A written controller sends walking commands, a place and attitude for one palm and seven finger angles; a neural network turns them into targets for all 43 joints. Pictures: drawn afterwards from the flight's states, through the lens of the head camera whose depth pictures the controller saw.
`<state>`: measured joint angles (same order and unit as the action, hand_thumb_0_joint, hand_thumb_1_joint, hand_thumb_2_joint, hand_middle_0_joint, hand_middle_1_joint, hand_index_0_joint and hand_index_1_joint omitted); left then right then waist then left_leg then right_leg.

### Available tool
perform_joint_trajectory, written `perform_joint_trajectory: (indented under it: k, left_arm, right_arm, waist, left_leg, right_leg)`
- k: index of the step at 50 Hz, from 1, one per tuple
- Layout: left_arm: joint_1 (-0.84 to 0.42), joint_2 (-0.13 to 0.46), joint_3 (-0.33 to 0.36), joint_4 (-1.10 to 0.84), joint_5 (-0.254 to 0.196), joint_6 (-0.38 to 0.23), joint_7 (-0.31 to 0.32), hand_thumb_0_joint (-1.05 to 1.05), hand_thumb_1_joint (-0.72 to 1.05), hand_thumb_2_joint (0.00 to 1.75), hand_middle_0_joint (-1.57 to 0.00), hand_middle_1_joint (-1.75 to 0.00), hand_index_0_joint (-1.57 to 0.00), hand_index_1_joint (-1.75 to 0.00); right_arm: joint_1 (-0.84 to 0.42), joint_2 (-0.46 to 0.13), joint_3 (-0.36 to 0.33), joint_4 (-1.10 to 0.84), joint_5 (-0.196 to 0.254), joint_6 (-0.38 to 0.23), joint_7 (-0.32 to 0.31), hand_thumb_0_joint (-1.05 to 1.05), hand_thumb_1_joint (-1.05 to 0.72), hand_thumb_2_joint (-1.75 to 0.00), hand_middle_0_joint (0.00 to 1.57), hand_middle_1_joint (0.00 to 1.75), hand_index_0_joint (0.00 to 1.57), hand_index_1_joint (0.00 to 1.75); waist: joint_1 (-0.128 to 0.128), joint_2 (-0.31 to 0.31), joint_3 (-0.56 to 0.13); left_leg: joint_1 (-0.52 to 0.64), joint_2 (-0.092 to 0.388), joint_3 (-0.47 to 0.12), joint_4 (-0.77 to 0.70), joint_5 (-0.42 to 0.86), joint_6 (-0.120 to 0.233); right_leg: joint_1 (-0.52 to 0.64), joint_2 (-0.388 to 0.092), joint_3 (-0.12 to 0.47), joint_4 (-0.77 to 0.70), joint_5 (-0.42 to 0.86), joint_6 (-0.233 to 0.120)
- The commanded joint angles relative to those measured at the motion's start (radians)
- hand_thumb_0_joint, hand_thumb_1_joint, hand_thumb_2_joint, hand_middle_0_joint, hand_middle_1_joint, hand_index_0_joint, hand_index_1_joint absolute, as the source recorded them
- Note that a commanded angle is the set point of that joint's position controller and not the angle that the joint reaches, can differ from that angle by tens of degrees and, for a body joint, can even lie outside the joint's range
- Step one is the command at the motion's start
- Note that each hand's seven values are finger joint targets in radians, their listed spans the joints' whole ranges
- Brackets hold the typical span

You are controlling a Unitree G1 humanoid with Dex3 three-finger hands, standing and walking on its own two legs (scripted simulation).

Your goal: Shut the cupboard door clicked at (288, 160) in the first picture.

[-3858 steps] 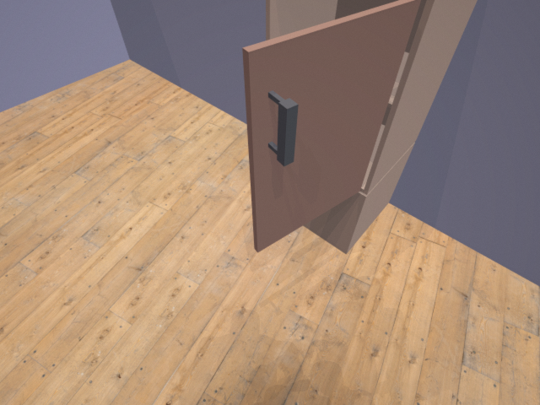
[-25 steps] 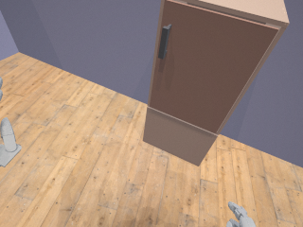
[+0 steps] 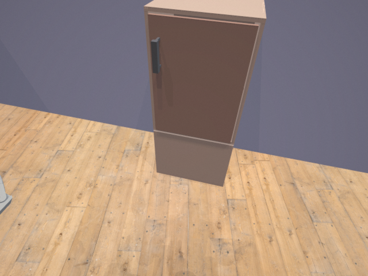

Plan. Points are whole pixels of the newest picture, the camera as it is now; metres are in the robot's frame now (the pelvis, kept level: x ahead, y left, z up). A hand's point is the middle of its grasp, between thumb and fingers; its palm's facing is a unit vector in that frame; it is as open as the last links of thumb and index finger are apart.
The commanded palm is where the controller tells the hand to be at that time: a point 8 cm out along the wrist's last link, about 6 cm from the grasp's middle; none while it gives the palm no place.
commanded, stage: stop stepping back and stand still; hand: left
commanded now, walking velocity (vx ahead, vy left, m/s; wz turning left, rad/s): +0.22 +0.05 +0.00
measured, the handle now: (157, 55) +0.93 +0.18 +0.10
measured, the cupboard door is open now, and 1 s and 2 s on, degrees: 0 0 0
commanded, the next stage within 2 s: let the arm hang, fingers relaxed in 0.30 s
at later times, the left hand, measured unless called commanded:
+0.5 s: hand (46, 223) +0.20 +0.28 +0.06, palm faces +0.31 -0.79 -0.52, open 7.4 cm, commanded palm none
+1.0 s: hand out of the picture -0.01 +0.20 -0.17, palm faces +0.08 -0.97 -0.23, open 7.2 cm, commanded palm none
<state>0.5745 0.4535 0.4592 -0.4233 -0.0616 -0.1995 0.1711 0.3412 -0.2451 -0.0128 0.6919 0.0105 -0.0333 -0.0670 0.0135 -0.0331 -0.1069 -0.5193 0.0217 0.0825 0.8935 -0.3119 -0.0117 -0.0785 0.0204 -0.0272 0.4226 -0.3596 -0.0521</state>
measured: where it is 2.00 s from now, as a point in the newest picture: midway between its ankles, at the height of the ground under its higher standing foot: outside the picture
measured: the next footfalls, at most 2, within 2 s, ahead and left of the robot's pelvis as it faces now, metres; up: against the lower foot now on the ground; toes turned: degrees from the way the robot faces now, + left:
left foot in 0.14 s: +0.06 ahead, +0.13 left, +0.00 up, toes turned +9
right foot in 0.38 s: +0.05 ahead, -0.08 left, +0.00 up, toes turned -3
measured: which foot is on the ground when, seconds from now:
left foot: up 0.00-0.12, down 0.14-1.00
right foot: down 0.00-0.14, up 0.16-0.36, down 0.38-1.00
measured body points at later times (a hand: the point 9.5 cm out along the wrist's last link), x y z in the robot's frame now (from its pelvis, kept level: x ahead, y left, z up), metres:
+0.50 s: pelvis +0.01 +0.01 -0.01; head -0.01 -0.04 +0.43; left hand +0.18 +0.32 +0.09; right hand +0.17 -0.20 -0.14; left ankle +0.02 +0.12 -0.74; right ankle +0.01 -0.08 -0.74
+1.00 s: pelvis +0.00 +0.01 +0.00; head -0.01 +0.00 +0.45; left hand -0.02 +0.25 -0.15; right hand +0.00 -0.22 -0.16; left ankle +0.02 +0.12 -0.74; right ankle +0.01 -0.08 -0.74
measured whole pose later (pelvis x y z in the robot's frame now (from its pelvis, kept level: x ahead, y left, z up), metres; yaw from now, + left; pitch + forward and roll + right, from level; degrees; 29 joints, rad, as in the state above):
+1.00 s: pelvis +0.00 +0.01 +0.00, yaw +3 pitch -3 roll +0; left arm 0.32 0.18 0.02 1.09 0.01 0.01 0.02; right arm 0.33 -0.17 0.00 1.07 -0.02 0.03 -0.03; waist -0.01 0.03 0.03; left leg -0.18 0.05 0.10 0.43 -0.20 0.00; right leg -0.13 0.02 -0.12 0.40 -0.22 -0.05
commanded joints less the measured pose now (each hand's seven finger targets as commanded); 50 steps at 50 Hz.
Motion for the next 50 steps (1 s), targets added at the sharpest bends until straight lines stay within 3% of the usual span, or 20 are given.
perform_joint_trajectory:
  k: [1, 3, 5, 6, 7, 8, 9, 11, 16, 19, 20, 21, 23, 26, 28, 30, 33, 36, 45, 50]
  left_arm:
    - [-0.234, 0.112, -0.014, -0.078, 0.028, -0.036, 0.022, 0.00, 0.90, 0.90, -0.20, -0.30, -0.20, -0.30]
    - [-0.284, 0.128, -0.022, -0.163, 0.034, -0.043, 0.027, 0.00, 0.90, 0.90, -0.20, -0.30, -0.20, -0.30]
    - [-0.274, 0.149, 0.000, -0.260, 0.032, -0.054, 0.027, 0.00, 0.90, 0.90, -0.20, -0.30, -0.20, -0.30]
    - [-0.244, 0.177, 0.042, -0.313, 0.028, -0.066, 0.029, 0.00, 0.90, 0.90, -0.20, -0.30, -0.20, -0.30]
    - [-0.213, 0.215, 0.086, -0.379, 0.027, -0.077, 0.032, 0.00, 0.90, 0.90, -0.20, -0.30, -0.20, -0.30]
    - [-0.212, 0.217, 0.095, -0.436, 0.029, -0.090, 0.037, 0.00, 0.90, 0.90, -0.20, -0.30, -0.20, -0.30]
    - [-0.181, 0.242, 0.122, -0.431, 0.029, -0.097, 0.030, 0.00, 0.90, 0.90, -0.20, -0.30, -0.20, -0.30]
    - [-0.154, 0.226, 0.131, -0.423, 0.027, -0.080, 0.025, 0.00, 0.90, 0.90, -0.20, -0.30, -0.20, -0.30]
    - [0.024, 0.150, 0.135, -0.228, 0.001, -0.049, 0.017, 0.00, 0.90, 0.90, -0.20, -0.30, -0.20, -0.30]
    - [0.015, 0.125, 0.107, -0.109, 0.000, -0.025, 0.009, 0.00, 0.90, 0.90, -0.20, -0.30, -0.20, -0.30]
    - [-0.030, -0.108, -0.325, 0.496, 0.105, 0.134, -0.146, 0.00, 0.90, 0.90, -0.20, -0.30, -0.20, -0.30]
    - [-0.072, -0.124, -0.353, 0.518, 0.087, 0.200, -0.167, 0.00, 0.90, 0.90, -0.20, -0.30, -0.20, -0.30]
    - [-0.128, -0.156, -0.378, 0.556, 0.082, 0.211, -0.174, 0.00, 0.90, 0.90, -0.20, -0.30, -0.20, -0.30]
    - [-0.217, -0.118, -0.383, 0.702, 0.093, 0.201, -0.172, 0.00, 0.90, 0.90, -0.20, -0.30, -0.20, -0.30]
    - [-0.237, -0.104, -0.386, 0.825, 0.093, 0.200, -0.162, 0.00, 0.90, 0.90, -0.20, -0.30, -0.20, -0.30]
    - [-0.256, -0.106, -0.393, 0.949, 0.087, 0.198, -0.153, 0.00, 0.90, 0.90, -0.20, -0.30, -0.20, -0.30]
    - [-0.267, -0.131, -0.411, 1.110, 0.075, 0.196, -0.145, 0.00, 0.90, 0.90, -0.20, -0.30, -0.20, -0.30]
    - [-0.208, -0.187, -0.394, 1.221, 0.078, 0.192, -0.138, 0.00, 0.90, 0.90, -0.20, -0.30, -0.20, -0.30]
    - [-0.251, -0.186, -0.424, 1.427, 0.072, 0.191, -0.145, 0.00, 0.90, 0.90, -0.20, -0.30, -0.20, -0.30]
    - [-0.224, -0.205, -0.434, 1.497, 0.069, 0.191, -0.140, 0.00, 0.90, 0.90, -0.20, -0.30, -0.20, -0.30]
  right_arm:
    - [-0.198, -0.088, -0.030, -0.165, -0.002, -0.088, -0.027, 0.00, -0.90, -0.90, 0.20, 0.30, 0.20, 0.30]
    - [-0.200, -0.097, -0.040, -0.168, -0.006, -0.105, -0.034, 0.00, -0.90, -0.90, 0.20, 0.30, 0.20, 0.30]
    - [-0.185, -0.111, -0.048, -0.178, -0.009, -0.120, -0.035, 0.00, -0.90, -0.90, 0.20, 0.30, 0.20, 0.30]
    - [-0.172, -0.121, -0.054, -0.182, -0.009, -0.127, -0.037, 0.00, -0.90, -0.90, 0.20, 0.30, 0.20, 0.30]
    - [-0.173, -0.141, -0.061, -0.196, -0.008, -0.127, -0.037, 0.00, -0.90, -0.90, 0.20, 0.30, 0.20, 0.30]
    - [-0.170, -0.124, -0.051, -0.211, -0.012, -0.131, -0.027, 0.00, -0.90, -0.90, 0.20, 0.30, 0.20, 0.30]
    - [-0.176, -0.088, -0.033, -0.184, -0.028, -0.140, -0.025, 0.00, -0.90, -0.90, 0.20, 0.30, 0.20, 0.30]
    - [-0.181, -0.080, -0.028, -0.171, -0.029, -0.144, -0.009, 0.00, -0.90, -0.90, 0.20, 0.30, 0.20, 0.30]
    - [-0.181, -0.077, -0.021, -0.187, -0.004, -0.121, -0.001, 0.00, -0.90, -0.90, 0.20, 0.30, 0.20, 0.30]
    - [-0.182, -0.080, -0.020, -0.201, 0.004, -0.093, -0.002, 0.00, -0.90, -0.90, 0.20, 0.30, 0.20, 0.30]
    - [-0.199, -0.139, -0.033, -0.034, -0.001, -0.115, 0.083, 0.00, -0.90, -0.90, 0.20, 0.30, 0.20, 0.30]
    - [-0.157, -0.056, -0.028, -0.037, 0.006, -0.069, 0.082, 0.00, -0.90, -0.90, 0.20, 0.30, 0.20, 0.30]
    - [-0.134, -0.068, -0.028, -0.031, -0.017, -0.039, 0.068, 0.00, -0.90, -0.90, 0.20, 0.30, 0.20, 0.30]
    - [-0.141, -0.076, -0.012, -0.029, -0.033, 0.009, 0.061, 0.00, -0.90, -0.90, 0.20, 0.30, 0.20, 0.30]
    - [-0.149, -0.071, -0.013, -0.011, -0.041, 0.030, 0.061, 0.00, -0.90, -0.90, 0.20, 0.30, 0.20, 0.30]
    - [-0.131, -0.051, -0.010, 0.040, -0.044, 0.040, 0.060, 0.00, -0.90, -0.90, 0.20, 0.30, 0.20, 0.30]
    - [-0.109, -0.033, 0.002, 0.127, -0.041, 0.040, 0.057, 0.00, -0.90, -0.90, 0.20, 0.30, 0.20, 0.30]
    - [-0.094, -0.003, -0.003, 0.179, -0.046, 0.031, 0.042, 0.00, -0.90, -0.90, 0.20, 0.30, 0.20, 0.30]
    - [0.002, -0.017, -0.002, 0.303, -0.032, 0.041, 0.030, 0.00, -0.90, -0.90, 0.20, 0.30, 0.20, 0.30]
    - [0.046, 0.000, 0.004, 0.363, -0.032, 0.044, 0.030, 0.00, -0.90, -0.90, 0.20, 0.30, 0.20, 0.30]
  waist:
    - [-0.009, -0.099, 0.186]
    - [-0.009, -0.116, 0.174]
    - [-0.024, -0.025, 0.139]
    - [-0.034, 0.084, 0.087]
    - [-0.032, 0.266, 0.014]
    - [-0.028, 0.333, -0.006]
    - [-0.036, 0.368, 0.003]
    - [-0.024, 0.282, 0.065]
    - [-0.028, 0.225, 0.070]
    - [-0.035, 0.097, 0.096]
    - [-0.035, 0.018, 0.098]
    - [-0.052, -0.023, 0.022]
    - [-0.045, -0.136, 0.028]
    - [-0.042, -0.355, 0.067]
    - [-0.031, -0.323, 0.085]
    - [-0.031, -0.225, 0.085]
    - [-0.034, 0.099, 0.089]
    - [-0.011, 0.317, 0.056]
    - [-0.024, 0.037, 0.179]
    - [-0.026, -0.008, 0.210]
  left_leg:
    - [0.062, 0.012, 0.036, -0.174, -0.003, 0.034]
    - [0.171, 0.009, 0.047, -0.278, 0.017, 0.044]
    - [0.307, 0.011, 0.019, -0.402, 0.027, 0.063]
    - [0.417, 0.056, -0.069, -0.455, 0.053, 0.095]
    - [0.547, 0.178, -0.249, -0.471, 0.188, 0.141]
    - [0.583, 0.267, -0.401, -0.514, 0.346, 0.184]
    - [0.524, 0.290, -0.444, -0.585, 0.298, 0.188]
    - [0.345, 0.282, -0.367, -0.629, 0.165, 0.170]
    - [0.152, 0.209, -0.129, -0.618, -0.146, 0.090]
    - [0.057, 0.153, -0.077, -0.538, -0.237, 0.056]
    - [0.084, 0.095, -0.005, -0.266, 0.077, 0.013]
    - [0.209, 0.084, -0.029, -0.270, 0.092, 0.001]
    - [0.245, 0.087, -0.048, -0.248, 0.158, 0.016]
    - [0.210, 0.038, -0.061, -0.242, 0.104, 0.026]
    - [0.205, 0.013, -0.056, -0.252, 0.045, 0.023]
    - [0.249, 0.014, -0.056, -0.300, 0.082, 0.023]
    - [0.349, 0.065, -0.082, -0.402, 0.251, 0.033]
    - [0.296, 0.084, -0.098, -0.460, 0.232, 0.043]
    - [0.305, 0.106, -0.090, -0.539, 0.132, 0.033]
    - [0.325, 0.097, -0.078, -0.565, 0.085, 0.039]
  right_leg:
    - [-0.171, -0.252, 0.179, -0.175, 0.037, -0.085]
    - [-0.192, -0.249, 0.178, -0.155, -0.026, -0.089]
    - [-0.214, -0.197, 0.129, -0.026, 0.044, -0.062]
    - [-0.252, -0.144, 0.080, 0.132, 0.153, -0.024]
    - [-0.344, -0.068, 0.012, 0.300, 0.133, 0.030]
    - [-0.407, -0.015, -0.024, 0.384, -0.061, 0.050]
    - [-0.407, -0.017, 0.005, 0.464, -0.165, 0.041]
    - [-0.324, -0.032, 0.014, 0.443, -0.149, 0.046]
    - [-0.090, -0.003, -0.076, 0.128, 0.052, 0.060]
    - [-0.026, -0.039, 0.021, 0.006, 0.066, 0.043]
    - [-0.164, -0.218, 0.070, 0.076, 0.445, 0.004]
    - [-0.262, -0.240, 0.159, 0.067, 0.443, -0.026]
    - [-0.302, -0.213, 0.107, 0.061, 0.459, -0.018]
    - [-0.232, -0.221, 0.103, 0.037, 0.556, -0.041]
    - [-0.190, -0.232, 0.112, 0.039, 0.612, -0.063]
    - [-0.186, -0.222, 0.112, 0.017, 0.518, -0.056]
    - [-0.226, -0.162, 0.080, -0.024, 0.213, -0.008]
    - [-0.089, -0.132, 0.055, -0.045, 0.242, -0.005]
    - [-0.099, -0.132, 0.054, -0.147, 0.163, -0.011]
    - [-0.137, -0.130, 0.070, -0.173, 0.089, -0.007]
